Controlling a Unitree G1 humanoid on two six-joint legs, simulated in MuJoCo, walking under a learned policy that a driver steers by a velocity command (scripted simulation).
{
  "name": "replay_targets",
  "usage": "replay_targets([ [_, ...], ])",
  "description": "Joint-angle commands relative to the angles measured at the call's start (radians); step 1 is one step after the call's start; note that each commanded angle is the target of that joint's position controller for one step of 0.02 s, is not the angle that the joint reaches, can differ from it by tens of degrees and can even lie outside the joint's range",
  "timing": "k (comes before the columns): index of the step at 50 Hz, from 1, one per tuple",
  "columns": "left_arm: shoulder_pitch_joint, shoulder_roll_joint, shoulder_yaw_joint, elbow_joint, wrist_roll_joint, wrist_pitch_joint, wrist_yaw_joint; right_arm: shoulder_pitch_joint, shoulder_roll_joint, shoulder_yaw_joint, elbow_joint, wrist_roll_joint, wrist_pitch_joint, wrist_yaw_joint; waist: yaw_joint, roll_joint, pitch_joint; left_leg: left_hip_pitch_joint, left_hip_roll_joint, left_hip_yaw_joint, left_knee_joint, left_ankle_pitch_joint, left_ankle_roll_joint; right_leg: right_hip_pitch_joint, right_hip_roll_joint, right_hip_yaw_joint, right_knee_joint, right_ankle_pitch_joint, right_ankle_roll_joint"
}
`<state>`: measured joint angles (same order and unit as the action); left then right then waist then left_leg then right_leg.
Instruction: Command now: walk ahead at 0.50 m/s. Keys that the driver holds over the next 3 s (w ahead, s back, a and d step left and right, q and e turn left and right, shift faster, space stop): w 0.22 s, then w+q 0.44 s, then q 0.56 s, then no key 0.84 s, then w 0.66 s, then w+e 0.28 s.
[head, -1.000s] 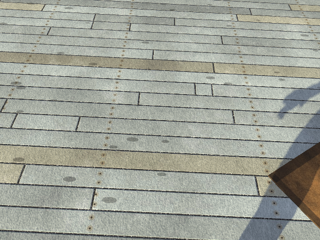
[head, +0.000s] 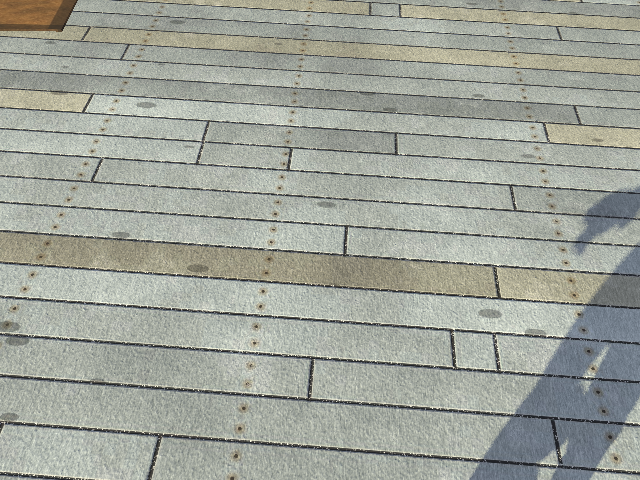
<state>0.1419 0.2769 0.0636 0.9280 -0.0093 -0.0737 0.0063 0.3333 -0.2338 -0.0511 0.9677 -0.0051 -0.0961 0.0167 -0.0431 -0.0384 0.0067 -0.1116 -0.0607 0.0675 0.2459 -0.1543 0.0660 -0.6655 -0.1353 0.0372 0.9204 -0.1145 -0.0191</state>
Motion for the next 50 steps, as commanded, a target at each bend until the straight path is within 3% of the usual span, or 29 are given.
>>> replay_targets([
  [1, -0.045, 0.028, 0.004, -0.056, 0.003, -0.009, -0.006, -0.019, -0.152, -0.028, -0.049, 0.006, -0.01, -0.018, 0.022, 0.096, 0.039, -0.03, 0.249, -0.138, -0.145, 0.199, 0.139, -0.006, 0.002, -0.008, -0.176, 0.171, 0.012],
  [6, -0.199, 0.023, -0.008, -0.105, -0.008, -0.017, -0.027, 0.076, -0.166, -0.034, -0.001, 0.019, 0.003, -0.025, -0.026, 0.093, 0.081, 0.077, 0.277, -0.117, -0.127, 0.169, 0.129, 0.005, 0.043, -0.033, -0.356, 0.217, 0.001],
  [9, -0.229, 0.043, -0.005, -0.131, -0.011, -0.027, -0.044, 0.088, -0.175, -0.043, 0.016, 0.023, 0.019, -0.032, -0.013, 0.099, 0.084, 0.186, 0.326, -0.13, -0.063, 0.243, 0.113, -0.004, 0.051, -0.025, -0.404, 0.123, -0.032],
  [11, -0.161, 0.076, 0.009, -0.12, -0.011, -0.032, -0.048, 0.061, -0.19, -0.049, 0.012, 0.024, 0.029, -0.034, 0.035, 0.124, 0.036, 0.213, 0.329, -0.123, 0.026, 0.445, 0.093, 0.12, 0.089, -0.056, -0.42, 0.05, -0.059],
  [12, -0.056, 0.105, 0.027, -0.091, -0.008, -0.034, -0.045, 0.045, -0.184, -0.046, 0.008, 0.024, 0.035, -0.033, 0.095, 0.124, -0.026, 0.184, 0.296, -0.105, 0.155, 0.595, 0.075, 0.286, 0.123, -0.083, -0.441, 0.049, -0.08],
  [13, 0.127, 0.159, 0.054, -0.038, -0.003, -0.035, -0.036, 0.04, -0.154, -0.032, -0.004, 0.017, 0.038, -0.032, 0.171, 0.101, -0.144, 0.063, 0.238, -0.076, 0.372, 0.565, 0.045, 0.563, 0.095, -0.05, -0.415, 0.074, -0.115],
  [14, 0.286, 0.26, 0.079, -0.012, 0.018, -0.033, -0.027, 0.126, -0.067, -0.004, -0.029, 0.005, 0.027, -0.025, 0.168, -0.077, -0.316, -0.308, 0.113, -0.024, 0.763, 0.193, -0.02, 0.984, -0.169, 0.308, -0.411, 0.016, -0.238],
  [15, 0.315, 0.226, 0.067, 0.0, 0.006, -0.026, -0.028, 0.161, -0.022, 0.012, -0.013, 0.02, 0.006, -0.021, 0.162, -0.229, -0.424, -0.524, 0.0, -0.126, 1.004, -0.42, -0.042, 1.107, -0.298, 0.666, -0.577, -0.131, -0.32],
  [16, 0.251, 0.156, 0.044, -0.009, -0.001, -0.029, -0.026, 0.076, -0.138, -0.02, -0.028, 0.051, -0.01, -0.019, 0.169, -0.14, -0.293, -0.62, 0.062, -0.211, 1.097, -0.401, -0.022, 0.997, -0.263, 0.572, -0.61, -0.207, -0.263],
  [17, 0.167, 0.116, 0.032, -0.028, 0.001, -0.031, -0.021, 0.0, -0.159, -0.027, -0.053, 0.062, -0.016, -0.022, 0.146, -0.098, -0.175, -0.642, 0.119, -0.181, 1.085, -0.312, -0.009, 0.851, -0.234, 0.419, -0.631, -0.18, -0.217],
  [18, 0.093, 0.082, 0.021, -0.035, 0.007, -0.036, -0.023, -0.037, -0.148, -0.03, -0.058, 0.055, -0.011, -0.029, 0.113, -0.036, -0.095, -0.601, 0.161, -0.167, 1.022, -0.228, -0.009, 0.699, -0.196, 0.308, -0.677, -0.126, -0.19],
  [19, 0.049, 0.049, 0.012, -0.036, 0.015, -0.043, -0.025, -0.033, -0.137, -0.04, -0.053, 0.044, 0.003, -0.036, 0.078, -0.04, -0.049, -0.548, 0.193, -0.171, 0.965, -0.171, -0.008, 0.601, -0.159, 0.217, -0.719, -0.089, -0.166],
  [21, 0.029, 0.043, 0.013, -0.023, 0.024, -0.049, -0.027, 0.017, -0.079, -0.037, -0.041, 0.042, 0.033, -0.034, 0.04, -0.063, -0.019, -0.465, 0.215, -0.175, 0.927, -0.126, -0.012, 0.496, -0.136, 0.115, -0.771, -0.024, -0.164],
  [24, 0.048, 0.074, 0.024, -0.003, 0.028, -0.055, -0.013, -0.032, -0.073, -0.044, -0.069, 0.038, 0.054, -0.036, 0.029, -0.026, 0.023, -0.541, 0.214, -0.184, 0.855, -0.017, -0.024, 0.486, -0.124, -0.006, -0.804, 0.095, -0.166],
  [29, 0.08, 0.103, 0.029, 0.003, 0.025, -0.045, 0.012, -0.17, -0.056, -0.039, -0.124, 0.026, 0.045, -0.01, 0.059, -0.005, 0.054, -0.566, 0.192, -0.127, 0.577, 0.219, -0.035, 0.538, -0.095, -0.156, -0.819, 0.174, -0.137],
  [33, 0.167, 0.125, 0.037, 0.026, 0.011, -0.024, 0.021, -0.308, -0.037, -0.023, -0.19, 0.024, 0.045, 0.016, 0.112, 0.02, 0.099, -0.615, 0.178, -0.061, 0.442, 0.216, -0.018, 0.675, -0.134, -0.209, -0.791, 0.231, -0.132],
  [34, 0.166, 0.129, 0.038, 0.026, 0.009, -0.013, 0.023, -0.33, -0.038, -0.022, -0.209, 0.022, 0.045, 0.023, 0.111, 0.02, 0.115, -0.624, 0.167, -0.043, 0.412, 0.189, -0.012, 0.706, -0.14, -0.227, -0.753, 0.326, -0.126],
  [37, 0.138, 0.168, 0.049, 0.006, -0.005, 0.02, 0.038, -0.291, -0.075, -0.038, -0.242, 0.014, 0.046, 0.044, 0.062, -0.037, 0.046, -0.488, 0.08, 0.047, 0.387, 0.066, 0.018, 0.757, -0.143, -0.266, -0.564, 0.791, -0.091],
  [38, 0.12, 0.18, 0.052, -0.005, -0.009, 0.029, 0.043, -0.212, -0.104, -0.052, -0.231, 0.018, 0.045, 0.048, 0.018, -0.059, -0.003, -0.391, 0.041, 0.065, 0.381, 0.032, 0.036, 0.753, -0.136, -0.269, -0.451, 0.901, -0.075],
  [39, 0.095, 0.187, 0.053, -0.017, -0.013, 0.035, 0.045, -0.09, -0.152, -0.076, -0.207, 0.023, 0.044, 0.046, -0.047, -0.055, -0.07, -0.234, 0.008, 0.06, 0.318, 0.078, 0.064, 0.719, -0.112, -0.271, -0.286, 0.88, -0.049],
  [40, 0.088, 0.182, 0.05, -0.028, -0.014, 0.028, 0.041, 0.021, -0.214, -0.103, -0.184, 0.017, 0.044, 0.025, -0.112, 0.005, -0.132, -0.017, 0.021, -0.01, 0.212, 0.277, 0.103, 0.589, -0.058, -0.28, -0.043, 0.662, 0.011],
  [41, 0.162, 0.04, 0.012, -0.06, 0.05, 0.013, 0.027, 0.017, -0.315, -0.114, -0.182, 0.007, 0.052, -0.001, -0.004, 0.281, -0.22, 0.29, 0.26, -0.315, 0.337, 0.808, 0.193, 0.255, 0.071, -0.255, 0.293, -0.368, 0.066],
  [42, 0.234, 0.05, -0.002, -0.088, 0.025, -0.014, 0.01, 0.0, -0.333, -0.108, -0.238, -0.013, 0.045, 0.008, 0.016, 0.285, -0.456, 0.504, 0.47, -0.774, 0.246, 0.788, 0.435, 0.038, 0.213, -0.033, 0.572, -0.639, 0.098],
  [43, 0.12, 0.125, 0.017, -0.097, -0.012, -0.028, 0.003, -0.005, -0.269, -0.093, -0.258, -0.011, 0.048, 0.011, -0.048, 0.113, -0.445, 0.449, 0.415, -0.667, 0.195, 0.734, 0.379, 0.002, 0.152, 0.073, 0.583, -0.551, 0.073],
  [44, 0.055, 0.121, 0.016, -0.124, -0.024, -0.03, 0.006, -0.076, -0.221, -0.082, -0.266, 0.008, 0.045, 0.009, -0.028, 0.076, -0.31, 0.324, 0.364, -0.537, 0.179, 0.644, 0.323, -0.039, 0.115, 0.06, 0.506, -0.453, 0.055],
  [45, 0.045, 0.116, 0.018, -0.108, -0.006, -0.021, 0.019, -0.135, -0.191, -0.073, -0.275, 0.023, 0.045, 0.005, 0.009, -0.004, -0.205, 0.168, 0.316, -0.462, 0.148, 0.586, 0.277, -0.018, 0.077, 0.05, 0.429, -0.393, 0.062],
  [46, 0.046, 0.133, 0.027, -0.112, 0.008, -0.004, 0.029, -0.169, -0.173, -0.068, -0.283, 0.02, 0.048, -0.002, 0.037, 0.008, -0.162, 0.043, 0.297, -0.431, 0.121, 0.551, 0.265, 0.036, 0.059, 0.055, 0.371, -0.357, 0.065],
  [47, 0.054, 0.14, 0.033, -0.117, 0.012, 0.013, 0.031, -0.179, -0.173, -0.066, -0.291, 0.006, 0.052, -0.004, 0.059, 0.028, -0.143, -0.044, 0.278, -0.413, 0.098, 0.539, 0.257, 0.098, 0.056, 0.057, 0.336, -0.343, 0.064],
  [50, 0.067, 0.098, 0.026, -0.13, 0.02, 0.039, 0.041, -0.177, -0.209, -0.077, -0.299, -0.002, 0.055, -0.012, 0.081, 0.071, -0.143, -0.141, 0.238, -0.359, 0.092, 0.587, 0.242, 0.144, 0.08, 0.037, 0.18, -0.305, 0.082],
])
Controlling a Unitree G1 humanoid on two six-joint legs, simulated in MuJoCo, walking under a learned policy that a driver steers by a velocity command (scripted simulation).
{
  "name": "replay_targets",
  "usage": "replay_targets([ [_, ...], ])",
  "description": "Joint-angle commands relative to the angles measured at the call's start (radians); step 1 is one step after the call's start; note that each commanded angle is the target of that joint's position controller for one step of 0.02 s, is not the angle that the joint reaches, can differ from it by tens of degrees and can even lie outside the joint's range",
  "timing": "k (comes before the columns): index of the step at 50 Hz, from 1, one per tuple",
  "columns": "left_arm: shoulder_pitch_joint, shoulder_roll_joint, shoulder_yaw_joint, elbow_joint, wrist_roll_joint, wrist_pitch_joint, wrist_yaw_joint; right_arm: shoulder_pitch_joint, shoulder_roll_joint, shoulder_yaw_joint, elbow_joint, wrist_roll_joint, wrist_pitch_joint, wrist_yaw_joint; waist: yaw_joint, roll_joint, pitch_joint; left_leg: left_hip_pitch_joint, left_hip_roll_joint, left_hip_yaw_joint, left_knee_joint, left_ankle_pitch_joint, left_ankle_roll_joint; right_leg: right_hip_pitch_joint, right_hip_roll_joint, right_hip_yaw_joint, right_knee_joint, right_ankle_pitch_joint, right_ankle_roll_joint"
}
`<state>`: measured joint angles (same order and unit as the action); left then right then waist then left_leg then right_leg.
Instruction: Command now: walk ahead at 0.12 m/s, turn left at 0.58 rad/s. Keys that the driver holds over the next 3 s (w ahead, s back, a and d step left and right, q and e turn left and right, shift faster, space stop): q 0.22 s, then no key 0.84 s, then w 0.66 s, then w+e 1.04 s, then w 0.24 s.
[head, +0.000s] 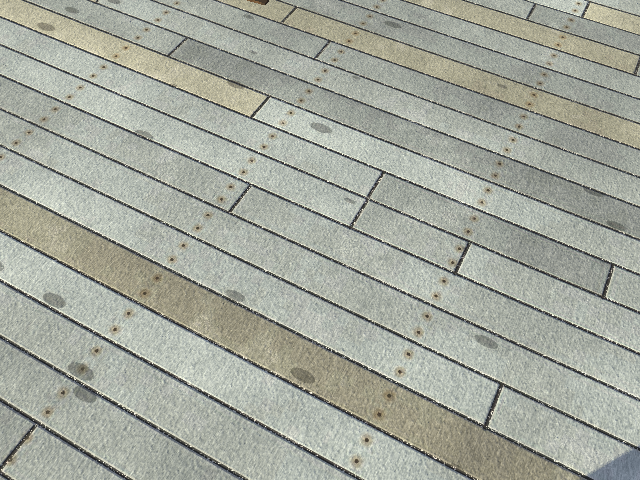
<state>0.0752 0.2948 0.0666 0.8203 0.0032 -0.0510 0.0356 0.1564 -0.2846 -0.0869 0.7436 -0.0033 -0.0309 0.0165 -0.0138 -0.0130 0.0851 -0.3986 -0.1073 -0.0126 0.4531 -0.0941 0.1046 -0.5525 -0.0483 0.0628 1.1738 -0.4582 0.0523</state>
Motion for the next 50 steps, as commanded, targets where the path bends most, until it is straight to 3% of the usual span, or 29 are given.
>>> replay_targets([
  [1, 0.121, 0.076, 0.022, -0.028, 0.01, 0.021, 0.015, 0.005, -0.169, -0.044, -0.078, 0.001, -0.006, -0.018, 0.048, 0.056, -0.232, 0.146, 0.277, -0.277, -0.11, 0.514, 0.196, 0.026, 0.002, 0.012, -0.117, 0.063, 0.02],
  [5, 0.051, 0.082, 0.021, -0.054, 0.005, 0.038, 0.017, -0.007, -0.174, -0.044, -0.101, 0.015, 0.028, -0.043, 0.025, 0.099, -0.24, 0.13, 0.238, -0.313, -0.117, 0.177, 0.142, 0.024, 0.026, 0.031, -0.26, 0.182, 0.04],
  [8, -0.003, 0.083, 0.02, -0.078, 0.0, 0.035, 0.013, -0.009, -0.168, -0.041, -0.11, 0.011, 0.043, -0.052, 0.005, 0.139, -0.2, 0.117, 0.217, -0.369, -0.121, -0.026, 0.118, 0.037, 0.047, 0.043, -0.367, 0.2, 0.04],
  [12, 0.009, 0.096, 0.022, -0.087, -0.006, 0.008, -0.002, -0.001, -0.161, -0.036, -0.122, 0.008, 0.055, -0.052, 0.002, 0.179, -0.209, 0.185, 0.229, -0.44, -0.049, 0.086, 0.107, 0.102, 0.07, 0.043, -0.514, 0.155, 0.021],
  [14, 0.075, 0.095, 0.025, -0.071, -0.005, -0.004, -0.017, -0.017, -0.141, -0.024, -0.133, 0.016, 0.062, -0.055, 0.041, 0.179, -0.222, 0.183, 0.204, -0.433, 0.018, 0.167, 0.069, 0.238, 0.061, 0.014, -0.719, 0.284, -0.009],
  [15, 0.094, 0.123, 0.032, -0.069, 0.006, -0.007, -0.02, 0.015, -0.115, -0.015, -0.131, 0.015, 0.065, -0.058, 0.038, 0.138, -0.223, 0.133, 0.163, -0.404, 0.071, 0.074, 0.023, 0.338, -0.012, 0.059, -0.799, 0.404, -0.042],
  [16, 0.077, 0.185, 0.04, -0.087, 0.024, -0.001, -0.017, 0.072, -0.06, 0.002, -0.131, -0.002, 0.064, -0.058, -0.011, -0.078, -0.236, 0.025, 0.05, -0.266, 0.269, -0.25, -0.035, 0.439, -0.218, 0.252, -0.827, 0.614, -0.125],
  [17, 0.086, 0.212, 0.045, -0.076, 0.054, 0.008, -0.017, 0.062, -0.105, -0.012, -0.165, 0.006, 0.053, -0.055, -0.022, -0.303, -0.186, -0.15, -0.056, -0.14, 0.432, -0.57, -0.089, 0.428, -0.357, 0.464, -0.847, 0.792, -0.318],
  [18, 0.079, 0.17, 0.038, -0.095, 0.039, 0.007, -0.017, 0.065, -0.183, -0.032, -0.148, -0.004, 0.043, -0.053, 0.005, -0.217, -0.197, -0.177, -0.006, -0.177, 0.623, -0.568, -0.122, 0.426, -0.371, 0.481, -0.844, 0.777, -0.37],
  [19, 0.062, 0.14, 0.032, -0.102, 0.025, 0.008, -0.014, 0.06, -0.202, -0.043, -0.126, 0.007, 0.046, -0.052, 0.007, -0.136, -0.188, -0.186, -0.001, -0.179, 0.703, -0.505, -0.137, 0.428, -0.308, 0.368, -0.816, 0.756, -0.327],
  [20, 0.04, 0.127, 0.028, -0.105, 0.012, 0.011, -0.014, 0.069, -0.173, -0.04, -0.103, 0.01, 0.057, -0.056, -0.005, -0.093, -0.176, -0.187, 0.006, -0.172, 0.728, -0.461, -0.154, 0.428, -0.246, 0.287, -0.798, 0.722, -0.278],
  [21, 0.032, 0.116, 0.023, -0.103, -0.002, 0.015, -0.013, 0.062, -0.152, -0.033, -0.103, 0.006, 0.067, -0.059, 0.0, -0.095, -0.16, -0.196, 0.014, -0.174, 0.733, -0.426, -0.17, 0.427, -0.23, 0.257, -0.795, 0.716, -0.265],
  [24, 0.031, 0.095, 0.012, -0.09, 0.003, 0.032, -0.013, 0.04, -0.068, -0.003, -0.108, 0.013, 0.071, -0.051, -0.002, -0.145, -0.165, -0.087, 0.044, -0.08, 0.527, -0.367, -0.192, 0.408, -0.147, 0.135, -0.803, 0.699, -0.238],
  [26, 0.05, 0.107, 0.015, -0.08, 0.003, 0.041, -0.012, -0.001, -0.038, 0.014, -0.117, 0.01, 0.067, -0.045, 0.029, -0.19, -0.177, 0.018, 0.078, -0.03, 0.333, -0.358, -0.195, 0.405, -0.137, 0.116, -0.8, 0.691, -0.239],
  [28, 0.087, 0.133, 0.021, -0.067, -0.002, 0.048, -0.014, -0.006, -0.061, 0.009, -0.111, 0.018, 0.066, -0.042, 0.049, -0.211, -0.178, 0.085, 0.081, -0.009, 0.186, -0.3, -0.186, 0.42, -0.157, 0.145, -0.792, 0.663, -0.252],
  [30, 0.086, 0.127, 0.014, -0.059, -0.016, 0.047, -0.017, 0.044, -0.067, 0.005, -0.078, 0.015, 0.064, -0.039, 0.016, -0.184, -0.159, 0.209, 0.073, 0.013, -0.068, -0.105, -0.15, 0.375, -0.142, 0.14, -0.774, 0.589, -0.224],
  [31, 0.122, 0.115, 0.008, -0.045, -0.017, 0.04, -0.019, 0.043, -0.087, 0.003, -0.076, 0.006, 0.064, -0.04, 0.022, -0.156, -0.155, 0.288, 0.095, -0.024, -0.128, -0.023, -0.121, 0.326, -0.131, 0.14, -0.776, 0.517, -0.18],
  [32, 0.135, 0.095, -0.002, -0.045, 0.002, 0.026, -0.026, 0.056, -0.133, -0.004, -0.084, -0.005, 0.065, -0.047, 0.034, -0.069, -0.185, 0.388, 0.189, -0.119, -0.094, 0.123, -0.087, 0.253, -0.1, 0.105, -0.736, 0.412, -0.12],
  [33, 0.17, 0.051, -0.013, -0.046, 0.021, 0.01, -0.037, 0.033, -0.181, -0.012, -0.078, -0.014, 0.069, -0.05, 0.089, 0.116, -0.192, 0.366, 0.266, -0.184, -0.042, 0.183, -0.02, 0.223, -0.006, 0.001, -0.708, 0.255, -0.06],
  [34, 0.121, 0.049, -0.017, -0.044, 0.026, 0.008, -0.036, 0.009, -0.099, 0.007, -0.075, -0.018, 0.062, -0.036, 0.06, 0.14, -0.188, 0.237, 0.263, -0.187, -0.067, 0.004, 0.009, 0.319, -0.002, -0.021, -0.724, 0.222, -0.018],
  [35, 0.079, 0.075, -0.011, -0.039, 0.022, 0.011, -0.034, -0.005, -0.062, 0.017, -0.074, -0.024, 0.054, -0.027, 0.044, 0.111, -0.141, 0.196, 0.219, -0.164, -0.081, -0.107, -0.016, 0.334, 0.004, -0.024, -0.718, 0.261, -0.003],
  [38, 0.087, 0.081, -0.007, -0.02, 0.014, 0.027, -0.019, 0.016, -0.079, 0.018, -0.049, -0.019, 0.029, -0.026, 0.041, 0.117, -0.073, 0.138, 0.185, -0.142, -0.086, -0.121, -0.056, 0.337, 0.002, -0.02, -0.71, 0.311, -0.01],
  [50, 0.118, 0.074, -0.002, 0.086, 0.004, 0.036, -0.003, 0.058, -0.056, 0.028, 0.027, -0.007, 0.012, -0.034, 0.034, 0.032, -0.076, 0.161, 0.158, -0.116, -0.064, -0.04, -0.058, 0.375, -0.002, -0.019, -0.721, 0.369, 0.001],
])
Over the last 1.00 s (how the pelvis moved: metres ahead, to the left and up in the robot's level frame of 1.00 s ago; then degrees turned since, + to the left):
0.51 0.01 -0.02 22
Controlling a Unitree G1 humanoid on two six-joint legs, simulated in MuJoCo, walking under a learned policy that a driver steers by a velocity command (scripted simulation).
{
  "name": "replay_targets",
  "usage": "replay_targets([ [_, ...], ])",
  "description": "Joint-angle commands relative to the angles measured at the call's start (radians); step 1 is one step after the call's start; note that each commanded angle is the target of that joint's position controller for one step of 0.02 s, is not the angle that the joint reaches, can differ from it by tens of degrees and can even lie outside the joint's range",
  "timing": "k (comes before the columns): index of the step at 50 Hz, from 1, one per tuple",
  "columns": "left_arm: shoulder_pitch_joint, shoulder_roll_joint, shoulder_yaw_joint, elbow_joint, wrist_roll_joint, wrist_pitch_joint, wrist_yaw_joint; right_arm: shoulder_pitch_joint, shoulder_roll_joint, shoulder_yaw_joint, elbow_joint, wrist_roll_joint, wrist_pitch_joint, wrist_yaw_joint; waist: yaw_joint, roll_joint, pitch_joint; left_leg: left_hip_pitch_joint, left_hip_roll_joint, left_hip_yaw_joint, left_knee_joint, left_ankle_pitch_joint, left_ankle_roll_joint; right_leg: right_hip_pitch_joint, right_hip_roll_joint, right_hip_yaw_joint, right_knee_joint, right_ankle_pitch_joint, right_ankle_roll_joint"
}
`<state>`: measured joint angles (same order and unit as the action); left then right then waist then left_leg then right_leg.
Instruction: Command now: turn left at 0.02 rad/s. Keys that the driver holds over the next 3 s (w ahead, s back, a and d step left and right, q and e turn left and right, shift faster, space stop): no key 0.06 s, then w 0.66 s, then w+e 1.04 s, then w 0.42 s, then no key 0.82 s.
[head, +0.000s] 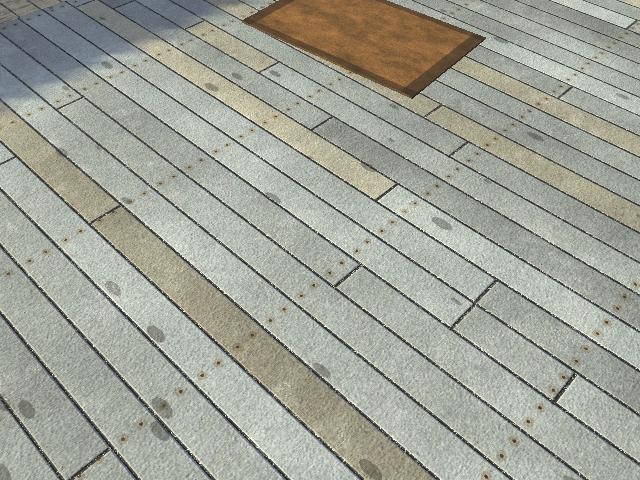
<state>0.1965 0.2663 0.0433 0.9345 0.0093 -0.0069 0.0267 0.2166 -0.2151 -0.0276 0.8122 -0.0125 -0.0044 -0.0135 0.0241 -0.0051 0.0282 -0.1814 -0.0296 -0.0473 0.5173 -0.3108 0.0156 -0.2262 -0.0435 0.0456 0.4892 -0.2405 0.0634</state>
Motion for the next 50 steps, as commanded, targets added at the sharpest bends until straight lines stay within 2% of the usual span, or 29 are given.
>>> replay_targets([
  [1, -0.002, 0.103, 0.022, -0.02, -0.003, -0.008, 0.007, 0.001, -0.125, -0.031, -0.034, 0.002, -0.014, -0.004, -0.004, 0.021, -0.02, -0.053, 0.078, -0.078, -0.127, 0.184, 0.03, 0.052, -0.007, -0.002, -0.037, 0.156, -0.01],
  [3, 0.001, 0.104, 0.022, -0.004, -0.004, -0.006, 0.01, 0.006, -0.123, -0.03, -0.017, 0.004, -0.015, -0.004, -0.004, 0.017, -0.022, -0.049, 0.073, -0.071, -0.125, 0.196, 0.029, 0.056, -0.008, -0.002, -0.037, 0.164, -0.011],
  [5, 0.014, 0.09, 0.02, 0.016, -0.009, -0.002, 0.012, 0.034, -0.136, -0.036, 0.008, 0.01, -0.008, -0.009, -0.014, 0.047, -0.028, -0.044, 0.067, -0.082, -0.162, -0.075, 0.049, 0.028, 0.038, -0.056, 0.01, -0.027, -0.016],
  [6, -0.001, 0.089, 0.021, 0.013, -0.015, -0.004, 0.013, 0.047, -0.17, -0.047, 0.012, 0.016, -0.003, -0.011, -0.031, 0.089, 0.004, -0.052, 0.096, -0.139, -0.205, -0.28, 0.082, -0.04, 0.069, -0.094, 0.08, -0.144, -0.023],
  [8, -0.063, 0.083, 0.019, -0.025, -0.027, -0.027, 0.006, 0.091, -0.219, -0.061, 0.02, 0.025, -0.009, -0.012, -0.065, 0.186, 0.091, -0.059, 0.244, -0.362, -0.327, -0.514, 0.177, -0.204, 0.059, -0.093, 0.227, -0.209, -0.053],
  [11, -0.065, 0.089, 0.022, -0.039, -0.047, -0.076, -0.021, 0.076, -0.199, -0.06, 0.023, 0.03, -0.039, -0.015, -0.048, 0.196, 0.14, 0.0, 0.329, -0.441, -0.349, -0.372, 0.226, -0.32, -0.021, -0.022, 0.289, -0.274, -0.126],
  [13, 0.023, 0.083, 0.024, 0.001, -0.046, -0.097, -0.038, -0.004, -0.198, -0.06, 0.006, 0.048, -0.038, -0.011, 0.017, 0.144, 0.091, -0.064, 0.256, -0.293, -0.296, -0.222, 0.169, -0.099, -0.001, -0.066, 0.069, -0.137, -0.15],
  [14, 0.121, 0.084, 0.033, 0.053, -0.038, -0.099, -0.041, -0.03, -0.192, -0.058, 0.0, 0.048, -0.034, -0.008, 0.06, 0.122, 0.046, -0.145, 0.197, -0.21, -0.234, -0.15, 0.138, 0.098, 0.046, -0.107, -0.012, 0.015, -0.134],
  [15, 0.212, 0.102, 0.044, 0.092, -0.028, -0.096, -0.042, -0.041, -0.157, -0.048, -0.006, 0.038, -0.037, -0.007, 0.091, 0.068, 0.01, -0.223, 0.136, -0.128, -0.106, -0.068, 0.102, 0.239, 0.034, -0.058, -0.027, 0.038, -0.125],
  [16, 0.321, 0.177, 0.062, 0.105, -0.024, -0.095, -0.035, -0.057, -0.087, -0.027, -0.03, 0.024, -0.045, -0.006, 0.117, -0.168, -0.03, -0.368, 0.018, 0.022, 0.232, -0.071, 0.023, 0.361, -0.169, 0.266, -0.184, -0.106, -0.193],
  [17, 0.372, 0.245, 0.068, 0.11, -0.015, -0.104, -0.049, -0.054, -0.098, -0.035, -0.065, 0.042, -0.062, -0.012, 0.112, -0.328, -0.037, -0.538, -0.053, 0.001, 0.467, -0.268, 0.005, 0.407, -0.341, 0.654, -0.322, -0.225, -0.327],
  [18, 0.273, 0.178, 0.045, 0.081, -0.013, -0.113, -0.049, -0.028, -0.15, -0.047, -0.049, 0.06, -0.076, -0.009, 0.063, -0.183, 0.028, -0.609, 0.025, -0.072, 0.602, -0.234, 0.025, 0.358, -0.354, 0.631, -0.322, -0.301, -0.337],
  [19, 0.207, 0.131, 0.033, 0.054, -0.017, -0.116, -0.047, -0.018, -0.158, -0.049, -0.035, 0.065, -0.086, 0.0, 0.038, -0.127, 0.073, -0.639, 0.07, -0.069, 0.626, -0.123, 0.047, 0.325, -0.308, 0.517, -0.321, -0.301, -0.299],
  [20, 0.167, 0.129, 0.029, 0.037, -0.016, -0.115, -0.049, -0.018, -0.154, -0.051, -0.021, 0.057, -0.092, 0.003, 0.023, -0.094, 0.077, -0.638, 0.101, -0.047, 0.607, -0.034, 0.057, 0.308, -0.268, 0.426, -0.333, -0.241, -0.265],
  [22, 0.167, 0.092, 0.012, 0.034, -0.012, -0.107, -0.049, -0.051, -0.151, -0.058, -0.024, 0.036, -0.091, 0.012, 0.02, -0.086, 0.07, -0.599, 0.14, -0.021, 0.537, 0.086, 0.049, 0.282, -0.213, 0.278, -0.349, -0.022, -0.228],
  [26, 0.235, 0.11, 0.01, 0.052, -0.007, -0.091, -0.031, -0.128, -0.102, -0.047, -0.047, 0.028, -0.08, 0.024, 0.034, -0.074, 0.056, -0.594, 0.13, 0.044, 0.392, 0.199, -0.005, 0.279, -0.165, 0.118, -0.355, 0.322, -0.237],
  [30, 0.257, 0.128, 0.009, 0.05, -0.01, -0.083, -0.014, -0.273, -0.074, -0.028, -0.095, 0.035, -0.084, 0.035, 0.065, -0.078, 0.09, -0.489, 0.095, 0.086, 0.14, 0.359, -0.021, 0.191, -0.136, 0.035, -0.402, 0.302, -0.227],
  [35, 0.299, 0.134, 0.018, 0.07, -0.025, -0.073, -0.01, -0.37, -0.095, -0.024, -0.136, 0.042, -0.096, 0.061, 0.054, -0.079, 0.126, -0.463, 0.074, 0.074, 0.003, 0.363, 0.026, 0.293, -0.2, 0.019, -0.371, 0.377, -0.23],
  [37, 0.282, 0.153, 0.028, 0.063, -0.025, -0.066, -0.009, -0.33, -0.131, -0.038, -0.134, 0.039, -0.101, 0.065, 0.007, -0.094, 0.073, -0.367, 0.043, 0.082, -0.013, 0.299, 0.058, 0.346, -0.218, 0.021, -0.276, 0.63, -0.212],
  [38, 0.272, 0.167, 0.033, 0.058, -0.022, -0.06, -0.008, -0.259, -0.161, -0.052, -0.119, 0.037, -0.101, 0.059, -0.039, -0.116, 0.012, -0.261, 0.011, 0.098, -0.005, 0.259, 0.076, 0.358, -0.215, 0.025, -0.182, 0.824, -0.203],
  [39, 0.251, 0.164, 0.031, 0.05, -0.017, -0.05, -0.009, -0.096, -0.201, -0.075, -0.074, 0.04, -0.1, 0.049, -0.126, -0.118, -0.089, -0.052, -0.013, 0.115, -0.024, 0.268, 0.105, 0.32, -0.178, 0.004, -0.003, 0.932, -0.181],
  [40, 0.231, 0.142, 0.02, 0.025, -0.007, -0.049, -0.01, 0.106, -0.249, -0.093, -0.026, 0.03, -0.096, 0.035, -0.209, -0.094, -0.228, 0.29, 0.104, -0.004, 0.029, 0.265, 0.155, 0.104, -0.139, 0.001, 0.254, 0.737, -0.155],
  [41, 0.376, -0.016, -0.022, 0.007, -0.009, -0.065, -0.022, 0.217, -0.343, -0.114, 0.005, 0.007, -0.093, 0.032, -0.141, 0.17, -0.428, 0.702, 0.404, -0.486, -0.028, 0.04, 0.314, -0.306, 0.046, -0.029, 0.674, 0.079, -0.088],
  [42, 0.357, 0.042, -0.009, 0.032, -0.037, -0.088, -0.026, 0.212, -0.245, -0.086, 0.011, 0.009, -0.091, 0.035, -0.161, 0.195, -0.472, 0.655, 0.457, -0.71, -0.203, -0.092, 0.323, -0.402, 0.076, 0.114, 0.825, -0.32, -0.098],
  [43, 0.234, 0.138, 0.023, -0.014, -0.07, -0.098, -0.025, 0.112, -0.194, -0.068, 0.007, 0.018, -0.094, 0.032, -0.142, 0.159, -0.253, 0.478, 0.413, -0.535, -0.24, -0.116, 0.249, -0.482, 0.016, 0.101, 0.867, -0.265, -0.111],
  [44, 0.171, 0.138, 0.025, -0.034, -0.071, -0.1, -0.017, 0.026, -0.162, -0.058, -0.001, 0.023, -0.098, 0.031, -0.107, 0.099, -0.139, 0.304, 0.379, -0.388, -0.274, -0.043, 0.211, -0.466, -0.038, 0.07, 0.828, -0.166, -0.116],
  [45, 0.148, 0.119, 0.03, -0.036, -0.055, -0.093, -0.009, -0.029, -0.129, -0.05, 0.004, 0.018, -0.106, 0.035, -0.075, 0.062, -0.071, 0.163, 0.339, -0.276, -0.311, 0.048, 0.186, -0.423, -0.069, 0.059, 0.775, -0.104, -0.113],
  [48, 0.22, 0.035, 0.031, -0.023, -0.047, -0.046, -0.007, -0.084, -0.103, -0.048, 0.029, 0.002, -0.124, 0.043, 0.002, 0.101, -0.023, -0.032, 0.281, -0.077, -0.395, 0.147, 0.171, -0.293, -0.118, 0.061, 0.709, -0.041, -0.106],
  [50, 0.175, 0.043, 0.038, -0.056, -0.044, -0.027, -0.002, -0.081, -0.124, -0.054, 0.049, 0.0, -0.132, 0.038, 0.012, 0.089, 0.015, -0.066, 0.277, -0.001, -0.428, 0.189, 0.177, -0.346, -0.126, 0.064, 0.67, 0.012, -0.097],
])
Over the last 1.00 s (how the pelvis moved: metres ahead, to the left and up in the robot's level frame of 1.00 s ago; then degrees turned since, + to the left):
0.07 -0.02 0.00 14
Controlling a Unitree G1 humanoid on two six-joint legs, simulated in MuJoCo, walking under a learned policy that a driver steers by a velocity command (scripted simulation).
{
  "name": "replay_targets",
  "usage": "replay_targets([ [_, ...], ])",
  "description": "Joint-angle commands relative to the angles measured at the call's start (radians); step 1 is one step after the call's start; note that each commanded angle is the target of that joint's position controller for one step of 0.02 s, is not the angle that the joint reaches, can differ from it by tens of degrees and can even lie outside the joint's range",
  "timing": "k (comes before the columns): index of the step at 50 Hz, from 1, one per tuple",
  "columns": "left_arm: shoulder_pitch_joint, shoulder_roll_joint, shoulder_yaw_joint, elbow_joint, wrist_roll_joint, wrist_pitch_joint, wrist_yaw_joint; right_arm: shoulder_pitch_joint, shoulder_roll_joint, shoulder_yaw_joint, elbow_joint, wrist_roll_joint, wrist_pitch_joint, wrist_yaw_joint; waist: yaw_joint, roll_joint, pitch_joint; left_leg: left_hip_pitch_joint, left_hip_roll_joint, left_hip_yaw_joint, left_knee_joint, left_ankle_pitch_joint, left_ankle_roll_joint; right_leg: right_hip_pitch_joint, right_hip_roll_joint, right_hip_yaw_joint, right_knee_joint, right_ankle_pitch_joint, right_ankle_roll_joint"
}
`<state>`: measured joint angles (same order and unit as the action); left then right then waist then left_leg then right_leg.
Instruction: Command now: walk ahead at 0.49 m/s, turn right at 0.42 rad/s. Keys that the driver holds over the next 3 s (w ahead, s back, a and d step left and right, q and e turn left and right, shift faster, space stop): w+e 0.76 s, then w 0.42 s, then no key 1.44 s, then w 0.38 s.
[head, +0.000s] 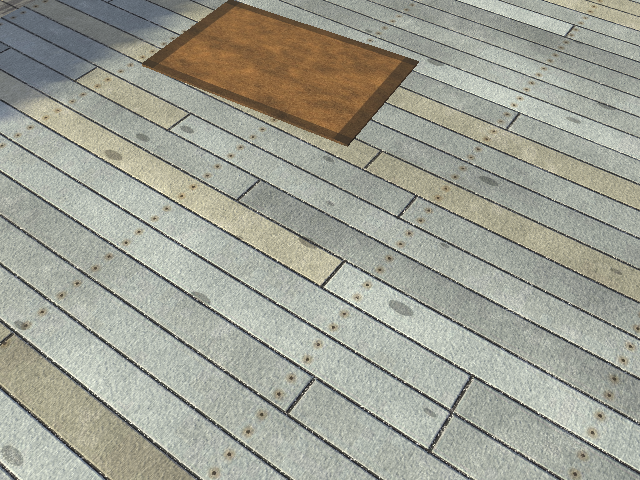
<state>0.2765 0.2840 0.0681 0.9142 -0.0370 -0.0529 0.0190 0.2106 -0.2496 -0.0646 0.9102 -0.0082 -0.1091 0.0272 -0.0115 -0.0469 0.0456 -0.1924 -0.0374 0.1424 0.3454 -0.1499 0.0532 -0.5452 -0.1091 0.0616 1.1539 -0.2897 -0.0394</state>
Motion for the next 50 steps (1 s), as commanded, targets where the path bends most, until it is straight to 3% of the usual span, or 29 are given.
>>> replay_targets([
  [1, 0.062, 0.032, 0.016, -0.054, 0.006, 0.023, 0.006, -0.069, -0.101, -0.02, -0.042, -0.007, -0.028, -0.009, 0.046, 0.12, 0.013, -0.047, 0.287, -0.162, -0.263, 0.048, 0.143, -0.071, -0.063, 0.056, -0.031, 0.106, 0.013],
  [6, -0.099, 0.02, 0.007, -0.12, 0.016, 0.003, -0.028, -0.014, -0.151, -0.028, -0.027, -0.005, -0.016, -0.037, -0.002, 0.072, 0.034, 0.036, 0.265, -0.022, -0.264, 0.153, 0.122, -0.112, -0.039, -0.005, -0.329, 0.355, 0.021],
  [11, -0.261, 0.011, -0.008, -0.214, 0.016, 0.0, -0.066, 0.092, -0.189, -0.04, 0.0, 0.017, 0.021, -0.044, -0.063, 0.055, 0.071, 0.244, 0.322, 0.031, -0.195, 0.245, 0.108, -0.186, -0.014, -0.08, -0.49, 0.3, -0.009],
  [12, -0.271, 0.018, -0.007, -0.231, 0.015, 0.001, -0.073, 0.097, -0.196, -0.043, 0.001, 0.022, 0.031, -0.044, -0.059, 0.063, 0.068, 0.282, 0.333, 0.041, -0.163, 0.31, 0.099, -0.183, -0.001, -0.096, -0.505, 0.254, -0.021],
  [14, -0.237, 0.052, 0.008, -0.251, 0.013, 0.005, -0.081, 0.075, -0.223, -0.05, -0.012, 0.026, 0.048, -0.048, -0.018, 0.102, 0.016, 0.321, 0.337, 0.071, -0.041, 0.629, 0.075, -0.082, 0.059, -0.153, -0.516, 0.151, -0.057],
  [15, -0.166, 0.081, 0.025, -0.245, 0.012, 0.008, -0.081, 0.062, -0.236, -0.054, -0.019, 0.027, 0.057, -0.051, 0.028, 0.123, -0.038, 0.322, 0.33, 0.085, 0.081, 0.792, 0.062, 0.021, 0.103, -0.182, -0.511, 0.103, -0.08],
  [16, -0.027, 0.126, 0.051, -0.216, 0.007, 0.009, -0.077, 0.042, -0.239, -0.053, -0.027, 0.03, 0.066, -0.053, 0.109, 0.119, -0.112, 0.272, 0.302, 0.107, 0.272, 0.854, 0.038, 0.21, 0.153, -0.199, -0.559, 0.125, -0.112],
  [17, 0.147, 0.202, 0.09, -0.174, 0.007, 0.016, -0.058, 0.044, -0.221, -0.044, -0.042, 0.022, 0.063, -0.056, 0.189, 0.063, -0.205, 0.075, 0.263, 0.112, 0.548, 0.671, -0.008, 0.514, 0.135, -0.102, -0.601, 0.159, -0.16],
  [18, 0.163, 0.329, 0.116, -0.166, 0.0, 0.017, -0.044, 0.143, -0.061, 0.005, -0.096, -0.016, 0.037, -0.04, 0.082, -0.217, -0.287, -0.403, 0.077, 0.07, 0.93, -0.23, -0.077, 0.886, -0.138, 0.438, -0.654, 0.042, -0.338],
  [19, 0.185, 0.271, 0.092, -0.206, 0.015, 0.002, -0.048, 0.07, -0.107, 0.007, -0.116, 0.02, -0.012, -0.024, 0.121, -0.135, -0.446, -0.552, -0.008, -0.19, 1.087, -0.449, -0.071, 0.992, -0.244, 0.805, -0.844, -0.075, -0.421],
  [20, 0.157, 0.201, 0.071, -0.2, 0.028, -0.011, -0.051, -0.049, -0.168, -0.011, -0.148, 0.06, -0.039, -0.013, 0.149, -0.067, -0.319, -0.652, 0.051, -0.236, 1.085, -0.362, -0.038, 0.932, -0.217, 0.667, -0.874, -0.011, -0.351],
  [21, 0.098, 0.169, 0.062, -0.208, 0.024, -0.019, -0.05, -0.07, -0.156, -0.004, -0.156, 0.056, -0.052, -0.015, 0.11, -0.002, -0.224, -0.639, 0.097, -0.234, 1.002, -0.275, -0.018, 0.792, -0.177, 0.531, -0.863, 0.075, -0.311],
  [22, 0.019, 0.133, 0.051, -0.225, 0.022, -0.021, -0.048, -0.065, -0.156, -0.008, -0.141, 0.032, -0.052, -0.023, 0.061, 0.054, -0.154, -0.569, 0.134, -0.231, 0.905, -0.224, -0.022, 0.635, -0.135, 0.42, -0.869, 0.191, -0.281],
  [23, -0.03, 0.107, 0.039, -0.245, 0.033, -0.023, -0.044, -0.044, -0.171, -0.018, -0.133, 0.019, -0.04, -0.025, 0.023, 0.04, -0.13, -0.485, 0.159, -0.237, 0.845, -0.191, -0.028, 0.524, -0.107, 0.35, -0.887, 0.286, -0.267],
  [24, -0.047, 0.105, 0.037, -0.256, 0.038, -0.023, -0.042, -0.03, -0.171, -0.022, -0.133, 0.014, -0.025, -0.023, 0.003, 0.035, -0.116, -0.437, 0.163, -0.236, 0.808, -0.177, -0.038, 0.46, -0.089, 0.325, -0.908, 0.329, -0.264],
  [27, -0.02, 0.148, 0.047, -0.254, 0.024, -0.028, -0.025, -0.06, -0.128, -0.014, -0.154, -0.007, 0.004, -0.026, -0.007, 0.041, -0.079, -0.421, 0.149, -0.204, 0.653, -0.096, -0.091, 0.356, -0.058, 0.24, -0.941, 0.426, -0.267],
  [32, 0.045, 0.166, 0.055, -0.242, 0.017, -0.015, -0.004, -0.242, -0.091, 0.005, -0.211, 0.002, 0.0, -0.018, 0.061, -0.021, -0.039, -0.345, 0.072, -0.181, 0.27, 0.227, -0.115, 0.289, 0.023, 0.163, -0.926, 0.278, -0.187],
  [34, 0.079, 0.168, 0.056, -0.229, 0.014, -0.011, -0.005, -0.286, -0.102, 0.004, -0.232, 0.013, -0.005, -0.012, 0.08, -0.037, -0.035, -0.312, 0.054, -0.189, 0.212, 0.264, -0.109, 0.3, 0.007, 0.201, -0.908, 0.225, -0.173],
  [37, 0.098, 0.153, 0.054, -0.221, 0.011, -0.003, 0.001, -0.289, -0.144, -0.01, -0.245, 0.017, -0.018, -0.002, 0.071, -0.056, -0.039, -0.3, 0.049, -0.223, 0.143, 0.194, -0.084, 0.393, -0.03, 0.288, -0.825, 0.186, -0.157],
  [39, 0.084, 0.15, 0.054, -0.224, 0.016, 0.006, 0.006, -0.23, -0.165, -0.02, -0.231, 0.018, -0.029, 0.001, 0.037, -0.089, -0.051, -0.245, 0.047, -0.21, 0.129, 0.112, -0.056, 0.434, -0.048, 0.324, -0.762, 0.228, -0.142],
  [40, 0.076, 0.13, 0.047, -0.226, 0.019, 0.009, 0.005, -0.15, -0.177, -0.031, -0.207, 0.012, -0.035, 0.0, -0.002, -0.094, -0.083, -0.141, 0.039, -0.185, 0.093, 0.114, -0.031, 0.436, -0.021, 0.309, -0.695, 0.3, -0.123],
  [41, 0.078, 0.084, 0.028, -0.232, 0.026, 0.007, 0.002, -0.039, -0.208, -0.044, -0.187, -0.005, -0.041, -0.004, -0.051, -0.068, -0.179, 0.05, 0.103, -0.229, 0.11, 0.112, 0.015, 0.393, 0.032, 0.26, -0.529, 0.327, -0.091],
  [42, 0.143, 0.03, 0.008, -0.244, 0.045, 0.003, 0.002, 0.104, -0.269, -0.057, -0.174, -0.015, -0.039, -0.007, -0.07, 0.091, -0.328, 0.343, 0.285, -0.458, 0.144, 0.078, 0.102, 0.203, 0.126, 0.17, -0.23, 0.09, -0.041],
  [43, 0.272, 0.012, -0.001, -0.245, 0.001, -0.007, 0.001, 0.195, -0.31, -0.074, -0.111, -0.001, -0.022, 0.004, -0.026, 0.442, -0.388, 0.549, 0.449, -0.936, -0.015, -0.219, 0.249, -0.128, 0.215, 0.094, 0.065, -0.299, 0.014],
  [44, 0.218, 0.116, 0.016, -0.227, -0.012, -0.01, 0.003, 0.153, -0.212, -0.049, -0.135, 0.024, -0.02, 0.008, -0.056, 0.267, -0.274, 0.48, 0.424, -0.947, -0.073, -0.43, 0.218, -0.233, 0.153, 0.15, 0.163, -0.262, 0.017],
  [45, 0.09, 0.149, 0.023, -0.248, -0.004, -0.009, 0.002, 0.095, -0.162, -0.034, -0.148, 0.021, -0.012, 0.004, -0.073, 0.167, -0.158, 0.359, 0.384, -0.776, -0.072, -0.387, 0.175, -0.252, 0.117, 0.12, 0.172, -0.175, 0.013],
  [46, 0.009, 0.137, 0.021, -0.266, 0.017, -0.009, 0.003, 0.048, -0.144, -0.024, -0.154, 0.006, -0.007, 0.004, -0.06, 0.083, -0.083, 0.223, 0.334, -0.649, -0.091, -0.251, 0.152, -0.218, 0.084, 0.09, 0.127, -0.117, 0.009],
  [48, -0.002, 0.107, 0.02, -0.281, 0.027, -0.013, -0.006, 0.01, -0.12, -0.013, -0.146, -0.007, -0.008, -0.001, -0.01, 0.127, -0.054, 0.098, 0.282, -0.528, -0.12, -0.073, 0.156, -0.141, 0.028, 0.078, 0.02, -0.046, 0.006],
  [50, 0.013, 0.071, 0.011, -0.276, 0.023, -0.012, -0.012, 0.026, -0.119, -0.011, -0.13, 0.004, -0.011, -0.005, 0.005, 0.146, -0.064, 0.072, 0.257, -0.449, -0.15, 0.02, 0.165, -0.11, 0.015, 0.04, -0.058, -0.036, 0.012],
])
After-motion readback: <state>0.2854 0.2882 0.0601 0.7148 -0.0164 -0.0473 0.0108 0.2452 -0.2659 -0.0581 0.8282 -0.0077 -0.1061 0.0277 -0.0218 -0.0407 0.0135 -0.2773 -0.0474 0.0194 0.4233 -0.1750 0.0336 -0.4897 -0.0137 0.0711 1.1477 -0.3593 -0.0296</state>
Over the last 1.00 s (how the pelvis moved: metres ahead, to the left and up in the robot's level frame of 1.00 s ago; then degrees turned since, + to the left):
0.38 0.00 0.01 -7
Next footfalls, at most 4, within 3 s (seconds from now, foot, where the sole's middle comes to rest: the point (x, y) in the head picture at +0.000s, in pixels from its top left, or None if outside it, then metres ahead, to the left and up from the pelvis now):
0.34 right None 0.35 -0.17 -0.78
0.82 left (356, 389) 0.69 -0.07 -0.78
1.30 right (505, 349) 0.79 -0.42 -0.78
1.66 left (408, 308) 0.90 -0.21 -0.78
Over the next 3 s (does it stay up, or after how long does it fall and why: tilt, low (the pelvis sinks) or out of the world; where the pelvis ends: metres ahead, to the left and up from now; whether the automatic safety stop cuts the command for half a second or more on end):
stays up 0.88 -0.31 0.00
